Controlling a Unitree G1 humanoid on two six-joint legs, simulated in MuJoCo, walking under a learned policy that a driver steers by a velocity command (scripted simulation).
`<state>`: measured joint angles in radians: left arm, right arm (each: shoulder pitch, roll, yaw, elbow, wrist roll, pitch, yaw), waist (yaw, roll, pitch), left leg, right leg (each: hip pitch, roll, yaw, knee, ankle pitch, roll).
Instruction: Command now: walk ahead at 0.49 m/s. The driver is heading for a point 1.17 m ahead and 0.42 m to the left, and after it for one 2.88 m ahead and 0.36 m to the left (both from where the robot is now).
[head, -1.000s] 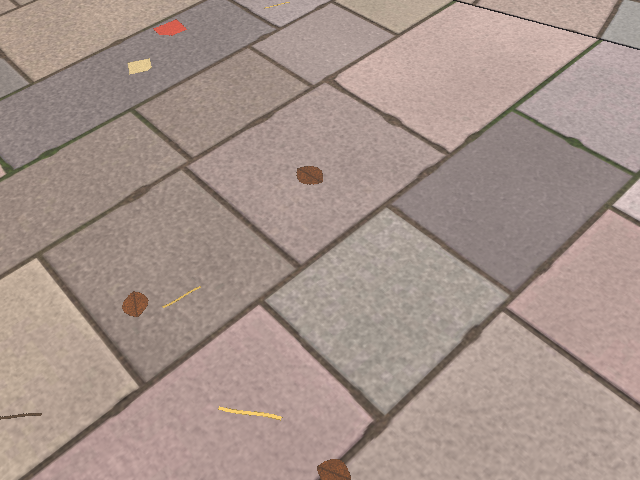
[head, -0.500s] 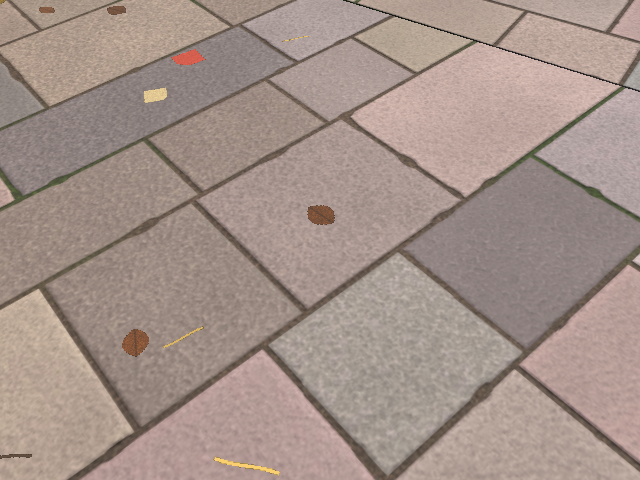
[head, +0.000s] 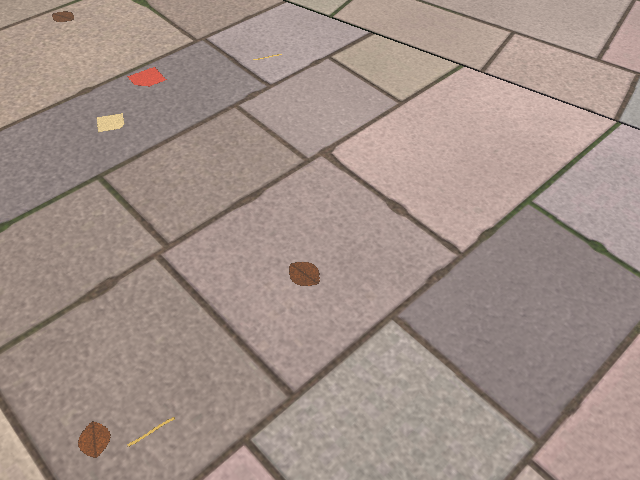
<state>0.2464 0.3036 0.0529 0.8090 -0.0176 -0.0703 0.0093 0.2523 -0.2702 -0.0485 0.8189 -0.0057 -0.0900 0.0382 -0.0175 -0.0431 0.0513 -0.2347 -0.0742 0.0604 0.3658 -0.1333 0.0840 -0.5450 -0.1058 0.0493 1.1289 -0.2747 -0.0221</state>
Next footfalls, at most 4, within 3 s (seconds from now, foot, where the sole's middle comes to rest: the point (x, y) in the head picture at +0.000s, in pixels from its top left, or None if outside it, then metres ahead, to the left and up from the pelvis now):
0.34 right None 0.38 -0.16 -0.78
0.86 left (258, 414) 0.62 0.14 -0.78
1.38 right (279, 281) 0.97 0.10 -0.78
1.88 left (122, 283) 0.97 0.49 -0.78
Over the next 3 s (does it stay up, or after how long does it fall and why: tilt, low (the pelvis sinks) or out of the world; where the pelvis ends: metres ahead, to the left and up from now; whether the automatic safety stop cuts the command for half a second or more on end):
stays up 1.07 0.52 0.00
